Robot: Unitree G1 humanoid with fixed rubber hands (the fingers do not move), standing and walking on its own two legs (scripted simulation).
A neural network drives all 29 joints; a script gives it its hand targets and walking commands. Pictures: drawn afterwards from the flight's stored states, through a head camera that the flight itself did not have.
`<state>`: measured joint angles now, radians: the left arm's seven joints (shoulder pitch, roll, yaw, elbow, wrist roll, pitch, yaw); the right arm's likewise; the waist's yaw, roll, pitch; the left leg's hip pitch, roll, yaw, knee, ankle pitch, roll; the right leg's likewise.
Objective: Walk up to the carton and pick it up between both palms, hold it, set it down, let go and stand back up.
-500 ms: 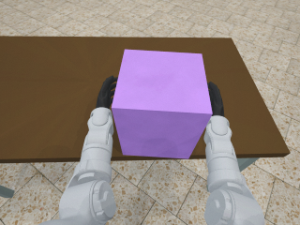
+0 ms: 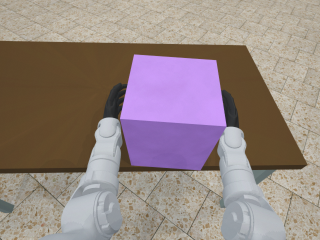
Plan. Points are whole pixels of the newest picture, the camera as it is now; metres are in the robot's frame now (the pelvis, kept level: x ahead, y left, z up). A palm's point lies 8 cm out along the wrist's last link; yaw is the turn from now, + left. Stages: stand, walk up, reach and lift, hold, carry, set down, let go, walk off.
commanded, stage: reach and lift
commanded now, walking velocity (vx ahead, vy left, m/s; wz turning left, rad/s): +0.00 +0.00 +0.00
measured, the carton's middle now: (170, 117) +0.43 -0.02 +0.04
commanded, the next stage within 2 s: none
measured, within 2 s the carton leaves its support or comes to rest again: leaves its support in 0.02 s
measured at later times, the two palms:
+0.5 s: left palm (105, 113) +0.39 +0.14 +0.10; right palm (232, 119) +0.37 -0.16 +0.11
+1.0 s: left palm (104, 110) +0.38 +0.14 +0.13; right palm (237, 119) +0.36 -0.16 +0.13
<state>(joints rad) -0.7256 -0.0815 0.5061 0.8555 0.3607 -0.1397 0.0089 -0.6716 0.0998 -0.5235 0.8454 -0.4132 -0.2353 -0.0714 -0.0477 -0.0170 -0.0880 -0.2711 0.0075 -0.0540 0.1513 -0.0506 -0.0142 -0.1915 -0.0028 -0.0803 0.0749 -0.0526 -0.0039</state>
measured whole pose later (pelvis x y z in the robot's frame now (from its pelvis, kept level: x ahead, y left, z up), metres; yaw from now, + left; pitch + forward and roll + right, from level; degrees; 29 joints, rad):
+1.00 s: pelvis -0.02 -0.01 +0.00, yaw +1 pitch +3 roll -1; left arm -0.64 -0.03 0.27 0.59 0.22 0.14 0.06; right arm -0.62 0.03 -0.26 0.81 -0.11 -0.12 -0.13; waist -0.06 -0.09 -0.10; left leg -0.19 0.02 -0.06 0.21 -0.08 -0.02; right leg -0.10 0.01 -0.10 0.12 -0.08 -0.02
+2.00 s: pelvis -0.05 +0.00 +0.00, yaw +1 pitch -5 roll -1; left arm -0.76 0.01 0.26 0.18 0.30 0.76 0.01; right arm -0.78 -0.02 -0.16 0.49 0.11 0.43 -0.16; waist -0.13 -0.09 0.01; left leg -0.12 0.02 -0.07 0.31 -0.10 -0.01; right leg -0.02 0.00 -0.11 0.20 -0.10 -0.01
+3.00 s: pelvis -0.03 +0.00 +0.00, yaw +1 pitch -6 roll -1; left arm -0.74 0.01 0.26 -0.01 0.31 0.93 -0.01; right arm -0.83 -0.10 -0.06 0.41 0.28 0.57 -0.24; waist -0.13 -0.09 -0.02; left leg -0.08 0.02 -0.05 0.30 -0.12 -0.01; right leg 0.02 0.01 -0.09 0.18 -0.11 -0.01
